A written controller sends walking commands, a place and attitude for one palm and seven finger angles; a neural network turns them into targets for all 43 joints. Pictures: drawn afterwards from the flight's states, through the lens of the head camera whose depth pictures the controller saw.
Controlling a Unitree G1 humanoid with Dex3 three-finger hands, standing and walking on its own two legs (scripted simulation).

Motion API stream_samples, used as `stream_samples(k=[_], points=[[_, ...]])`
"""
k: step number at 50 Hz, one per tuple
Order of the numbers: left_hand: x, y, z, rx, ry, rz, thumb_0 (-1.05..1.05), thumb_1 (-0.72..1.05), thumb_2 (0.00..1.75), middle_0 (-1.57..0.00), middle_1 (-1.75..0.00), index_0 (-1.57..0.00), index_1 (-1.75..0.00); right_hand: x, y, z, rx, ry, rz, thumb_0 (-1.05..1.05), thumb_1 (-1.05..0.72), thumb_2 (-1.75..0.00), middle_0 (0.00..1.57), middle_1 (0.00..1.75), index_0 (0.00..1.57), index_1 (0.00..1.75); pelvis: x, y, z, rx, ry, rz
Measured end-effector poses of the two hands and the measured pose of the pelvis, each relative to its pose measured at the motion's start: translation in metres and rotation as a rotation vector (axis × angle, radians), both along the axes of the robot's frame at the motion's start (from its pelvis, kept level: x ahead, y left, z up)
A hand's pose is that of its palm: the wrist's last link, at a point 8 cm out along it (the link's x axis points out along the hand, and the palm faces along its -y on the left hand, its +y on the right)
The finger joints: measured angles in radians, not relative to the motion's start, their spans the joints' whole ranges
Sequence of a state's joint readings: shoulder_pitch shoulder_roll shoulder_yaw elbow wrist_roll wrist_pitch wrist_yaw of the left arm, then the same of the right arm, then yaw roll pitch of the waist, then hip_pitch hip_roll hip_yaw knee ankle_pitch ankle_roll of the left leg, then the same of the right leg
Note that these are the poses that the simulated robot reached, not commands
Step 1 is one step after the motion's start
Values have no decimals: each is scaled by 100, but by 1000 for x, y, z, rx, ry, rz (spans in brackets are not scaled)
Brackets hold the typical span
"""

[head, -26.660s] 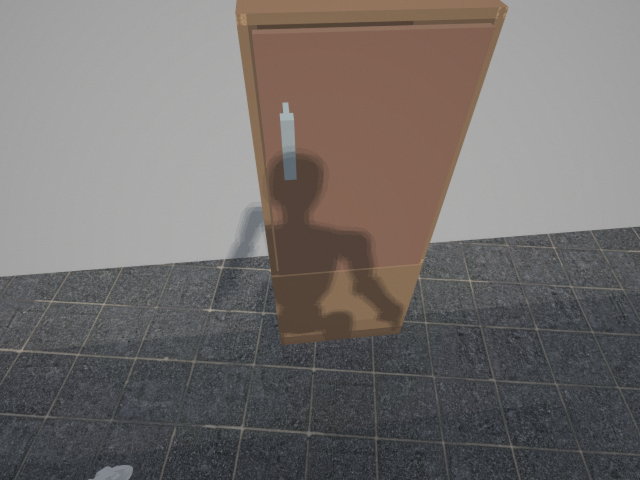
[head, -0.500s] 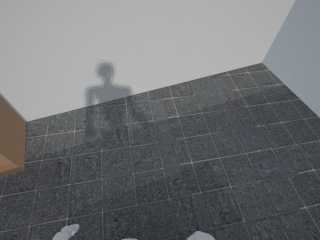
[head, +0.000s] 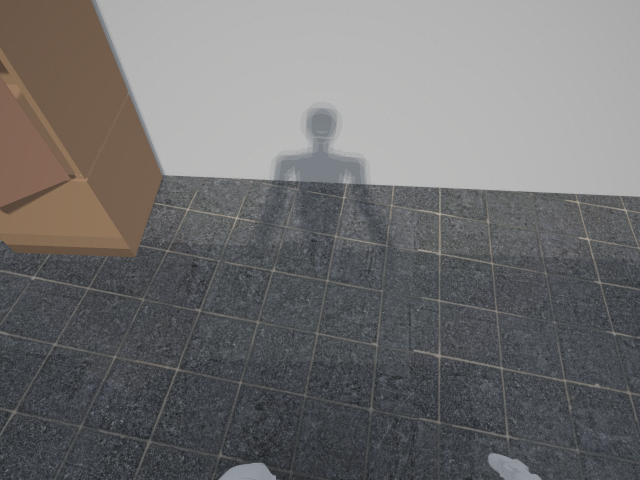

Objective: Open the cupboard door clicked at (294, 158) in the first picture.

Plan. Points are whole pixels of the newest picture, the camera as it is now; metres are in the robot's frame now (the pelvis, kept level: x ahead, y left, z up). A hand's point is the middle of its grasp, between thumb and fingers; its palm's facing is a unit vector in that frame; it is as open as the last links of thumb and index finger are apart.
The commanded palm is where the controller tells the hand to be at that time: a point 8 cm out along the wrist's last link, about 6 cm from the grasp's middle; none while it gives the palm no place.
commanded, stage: turn to face it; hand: left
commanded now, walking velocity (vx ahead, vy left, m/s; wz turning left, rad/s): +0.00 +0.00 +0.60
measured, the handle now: out of the picture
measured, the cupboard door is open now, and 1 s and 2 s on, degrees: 39 39 39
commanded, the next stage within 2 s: take the last steps up to it in 1.18 s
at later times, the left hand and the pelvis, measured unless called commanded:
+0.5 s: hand out of the picture +0.09 +0.19 -0.13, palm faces +0.25 -0.92 -0.29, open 7.4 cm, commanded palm none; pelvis +0.02 -0.04 +0.01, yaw +15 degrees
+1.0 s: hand out of the picture -0.07 +0.19 -0.16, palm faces +0.57 -0.78 -0.27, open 7.4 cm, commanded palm none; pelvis +0.02 -0.01 +0.01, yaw +33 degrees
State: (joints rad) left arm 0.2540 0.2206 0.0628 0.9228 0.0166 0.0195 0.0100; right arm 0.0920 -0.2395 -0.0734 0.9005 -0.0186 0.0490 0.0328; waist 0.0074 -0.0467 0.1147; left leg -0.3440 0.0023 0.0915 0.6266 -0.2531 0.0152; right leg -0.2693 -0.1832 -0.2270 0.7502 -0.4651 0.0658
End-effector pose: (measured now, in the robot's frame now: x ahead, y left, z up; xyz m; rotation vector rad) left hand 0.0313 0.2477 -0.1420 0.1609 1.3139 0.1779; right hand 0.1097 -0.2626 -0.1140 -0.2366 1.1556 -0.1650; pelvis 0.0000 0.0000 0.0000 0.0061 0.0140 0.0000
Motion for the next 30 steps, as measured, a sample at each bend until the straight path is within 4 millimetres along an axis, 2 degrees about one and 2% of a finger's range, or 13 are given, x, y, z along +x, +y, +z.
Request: stream_samples(k=[4, 8, 13, 18, 23, 26, 30], points=[[-7, 20, 1, 19, 32, 47, 1, 91, 90, -20, -30, -20, -30, 14, 17, 10, -17, -30, 52, 0, -91, -90, 20, 30, 20, 30, 0, 7, 4, -13, 0, 27], [4, 30, 14, 28, -20, 71, 1, 91, 90, -20, -30, -19, -30, 14, 27, 15, -16, -9, 80, 0, -91, -90, 20, 30, 20, 30, 2, 10, 14, -24, 8, 66], [23, 31, 28, 45, -96, 93, 1, 91, 90, -20, -30, -19, -30, 7, 30, 12, 5, 43, 104, 0, -91, -90, 21, 30, 20, 30, 5, 6, 20, -32, 18, 117], [40, 17, 37, 62, -151, 113, 1, 91, 90, -20, -30, -19, -30, -2, 18, 2, 26, 105, 118, 0, -91, -90, 21, 30, 20, 30, 10, -9, 19, -28, 27, 178], [47, -6, 41, 98, -211, 146, 1, 91, 90, -20, -30, -20, -30, -1, -5, -19, 51, 158, 135, 1, -91, -90, 21, 30, 20, 30, 16, -33, 9, -2, 36, 243], [35, -22, 46, 107, -199, 178, 1, 91, 90, -20, -30, -20, -30, 10, -16, -23, 53, 179, 165, 1, -91, -90, 21, 30, 20, 30, 18, -41, 12, -2, 20, 289], [11, -39, 48, 90, -155, 247, 1, 91, 90, -20, -30, -20, -30, 32, -20, -18, 50, 185, 216, 1, -91, -90, 20, 30, 20, 30, 24, -46, 18, 18, 8, 349]])
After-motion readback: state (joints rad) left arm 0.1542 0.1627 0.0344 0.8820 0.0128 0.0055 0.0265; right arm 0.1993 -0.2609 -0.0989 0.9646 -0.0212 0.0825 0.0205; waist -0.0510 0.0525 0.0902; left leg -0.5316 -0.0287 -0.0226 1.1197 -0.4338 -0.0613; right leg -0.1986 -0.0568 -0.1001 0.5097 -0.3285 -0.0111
